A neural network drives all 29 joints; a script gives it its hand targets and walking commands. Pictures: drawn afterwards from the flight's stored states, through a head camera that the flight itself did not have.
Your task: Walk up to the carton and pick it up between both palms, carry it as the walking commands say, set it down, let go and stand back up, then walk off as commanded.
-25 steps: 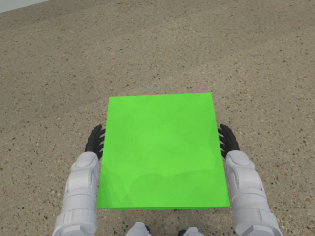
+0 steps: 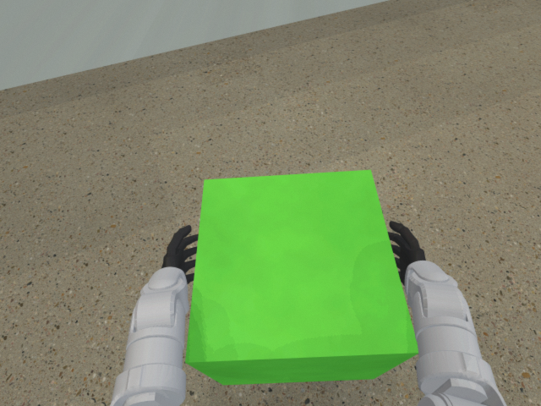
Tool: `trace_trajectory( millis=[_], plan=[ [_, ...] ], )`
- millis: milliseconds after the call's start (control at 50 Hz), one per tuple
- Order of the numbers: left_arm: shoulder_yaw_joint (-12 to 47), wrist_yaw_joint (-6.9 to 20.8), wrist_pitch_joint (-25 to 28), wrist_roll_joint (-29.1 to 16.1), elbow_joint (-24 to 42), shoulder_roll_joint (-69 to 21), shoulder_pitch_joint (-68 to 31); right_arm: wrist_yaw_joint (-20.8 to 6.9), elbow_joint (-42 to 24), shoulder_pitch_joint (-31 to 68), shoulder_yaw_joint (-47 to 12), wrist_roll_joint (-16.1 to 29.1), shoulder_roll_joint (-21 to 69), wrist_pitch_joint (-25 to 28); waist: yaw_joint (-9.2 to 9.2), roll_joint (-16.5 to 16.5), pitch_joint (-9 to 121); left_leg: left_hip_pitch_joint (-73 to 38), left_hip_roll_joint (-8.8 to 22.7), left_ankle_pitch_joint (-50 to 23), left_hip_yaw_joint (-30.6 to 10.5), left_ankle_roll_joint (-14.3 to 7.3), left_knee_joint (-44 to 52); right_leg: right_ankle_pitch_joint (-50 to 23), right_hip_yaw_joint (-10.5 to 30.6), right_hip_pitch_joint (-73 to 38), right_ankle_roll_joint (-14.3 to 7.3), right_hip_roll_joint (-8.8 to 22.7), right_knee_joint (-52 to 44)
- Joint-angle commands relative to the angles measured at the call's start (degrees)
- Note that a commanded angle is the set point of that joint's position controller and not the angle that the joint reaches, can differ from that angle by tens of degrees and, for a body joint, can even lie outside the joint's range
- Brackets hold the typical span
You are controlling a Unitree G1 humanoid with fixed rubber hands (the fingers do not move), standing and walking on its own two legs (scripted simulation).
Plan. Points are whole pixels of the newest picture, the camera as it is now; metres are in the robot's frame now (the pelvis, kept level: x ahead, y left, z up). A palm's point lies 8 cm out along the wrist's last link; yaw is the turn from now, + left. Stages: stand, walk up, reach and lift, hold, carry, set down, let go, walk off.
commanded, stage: reach and lift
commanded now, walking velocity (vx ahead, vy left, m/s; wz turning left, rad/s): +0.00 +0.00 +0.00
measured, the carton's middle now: (292, 284) +0.34 +0.00 -0.07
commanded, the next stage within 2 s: hold in 1.60 s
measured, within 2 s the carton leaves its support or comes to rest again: neither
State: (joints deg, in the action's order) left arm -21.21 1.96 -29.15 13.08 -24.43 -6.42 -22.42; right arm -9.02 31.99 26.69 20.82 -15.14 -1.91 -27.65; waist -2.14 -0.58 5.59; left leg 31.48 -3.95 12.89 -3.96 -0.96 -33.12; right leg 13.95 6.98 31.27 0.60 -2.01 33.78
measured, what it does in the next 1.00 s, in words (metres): stands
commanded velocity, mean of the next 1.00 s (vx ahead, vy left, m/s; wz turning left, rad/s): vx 0.00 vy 0.00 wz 0.00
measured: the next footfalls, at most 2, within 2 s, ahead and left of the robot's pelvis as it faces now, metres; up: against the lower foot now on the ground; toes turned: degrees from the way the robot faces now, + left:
none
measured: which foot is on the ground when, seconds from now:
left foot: down 0.00-1.00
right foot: down 0.00-1.00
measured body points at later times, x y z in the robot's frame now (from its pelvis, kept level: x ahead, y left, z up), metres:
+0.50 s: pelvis +0.02 -0.03 +0.02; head +0.01 -0.04 +0.47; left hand +0.30 +0.17 +0.04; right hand +0.34 -0.19 +0.04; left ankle +0.03 +0.10 -0.73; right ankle +0.03 -0.13 -0.73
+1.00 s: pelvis +0.01 +0.00 +0.02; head -0.01 +0.00 +0.47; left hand +0.33 +0.17 +0.05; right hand +0.32 -0.20 +0.05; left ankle +0.03 +0.10 -0.73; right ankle +0.03 -0.13 -0.73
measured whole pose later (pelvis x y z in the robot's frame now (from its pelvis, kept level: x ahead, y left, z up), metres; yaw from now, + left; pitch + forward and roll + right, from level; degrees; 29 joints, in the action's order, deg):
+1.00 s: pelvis +0.01 +0.00 +0.02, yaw +0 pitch -5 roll +0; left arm -16.5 4.2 -40.2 13.7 -17.4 -4.9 -18.8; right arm -6.2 19.1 19.0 15.7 -12.3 -0.9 -40.4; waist 1.1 -0.4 -2.2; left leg 5.7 -3.3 10.1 -4.8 -1.3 -21.2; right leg 10.5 6.7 4.9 0.7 -1.4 20.5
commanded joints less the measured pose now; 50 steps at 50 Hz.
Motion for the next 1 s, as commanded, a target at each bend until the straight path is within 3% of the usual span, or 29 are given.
trace_trajectory(
  millis=[0, 140, 260, 320, 440, 500, 600, 680, 760, 860, 980],
  plan=[
    [33.72, 12.98, -1.99, -10.34, -0.28, -55.59, -24.38, -12.14, -5.77, 25.46, -28.59, 10.16, 52.72, 0.08, 1.04, 1.20, 22.06, -22.53, 0.31, -16.31, -0.32, 2.52, 7.72, -11.62, -3.32, -13.93, -2.62, -3.09, -8.21],
    [33.06, 13.09, -3.45, -9.41, 2.97, -51.45, -18.85, -10.65, -10.13, 21.23, -31.85, 11.62, 54.29, -2.37, -0.36, 2.09, 15.64, -24.87, 0.03, -18.56, -0.55, 1.67, 10.55, -15.07, -2.09, -19.09, -1.57, -2.20, -11.51],
    [35.53, 13.63, -5.30, -11.48, 10.14, -49.05, -17.49, -9.36, -15.67, 19.65, -37.68, 14.66, 58.09, -4.81, -1.95, 3.23, 13.93, -26.71, -0.90, -18.79, 0.07, 1.06, 11.19, -20.17, -1.03, -24.52, -0.01, -1.32, -12.98],
    [36.52, 14.25, -6.52, -12.41, 12.52, -47.85, -17.02, -8.46, -18.46, 19.11, -39.77, 15.42, 58.88, -6.02, -1.80, 4.08, 13.88, -27.88, -1.31, -18.42, 0.36, 0.85, 11.35, -22.48, -0.38, -26.91, 0.67, -0.83, -13.78],
    [39.13, 15.59, -9.26, -13.77, 17.19, -44.82, -17.48, -6.49, -20.74, 14.62, -39.51, 14.46, 57.67, -8.99, 1.38, 3.93, 12.08, -29.88, -1.49, -16.03, 0.20, 0.96, 13.08, -24.30, 0.02, -30.42, 1.15, -0.17, -16.01],
    [39.71, 15.81, -10.87, -13.94, 18.61, -44.06, -18.33, -5.94, -21.43, 13.51, -38.31, 14.06, 55.72, -10.47, 2.67, 1.83, 9.25, -30.39, -1.39, -13.63, 0.18, 1.23, 14.46, -20.91, -0.47, -31.29, 0.73, -0.25, -17.44],
    [36.52, 15.63, -12.86, -11.85, 14.56, -43.59, -19.26, -6.10, -21.34, 16.57, -35.53, 13.10, 51.60, -12.20, 3.63, -0.07, 1.43, -27.24, -1.11, -4.36, 0.74, 1.26, 16.95, -7.71, -1.77, -31.04, -0.23, -0.60, -19.88],
    [33.38, 15.16, -12.73, -10.01, 8.95, -44.94, -21.70, -7.20, -19.04, 22.62, -33.17, 13.05, 49.74, -12.25, 2.63, 0.15, -2.55, -25.19, -0.83, 2.96, 1.10, 0.92, 17.60, 2.52, -3.04, -29.27, -0.97, -1.20, -20.18],
    [33.16, 14.77, -11.49, -10.40, 5.91, -48.43, -25.01, -8.71, -18.22, 28.90, -33.82, 14.38, 51.42, -11.13, 1.94, 0.97, 0.34, -25.40, -0.25, 5.99, 0.49, 0.76, 17.62, 4.89, -3.89, -28.90, -1.55, -1.80, -18.63],
    [36.84, 14.17, -10.19, -13.16, 7.75, -53.69, -27.86, -10.36, -20.87, 32.36, -36.83, 16.91, 53.53, -9.75, 2.07, -0.10, 9.08, -29.04, 0.06, -0.90, -0.55, 1.24, 16.22, -2.06, -4.23, -29.50, -2.18, -2.68, -16.08],
    [38.81, 12.87, -11.01, -13.49, 11.49, -53.53, -24.12, -10.84, -20.81, 24.14, -35.99, 16.01, 51.71, -10.56, 3.49, -1.10, 11.39, -33.69, 0.25, -14.88, -1.57, 2.37, 16.20, -11.87, -4.04, -29.35, -2.09, -3.49, -16.22]
  ],
)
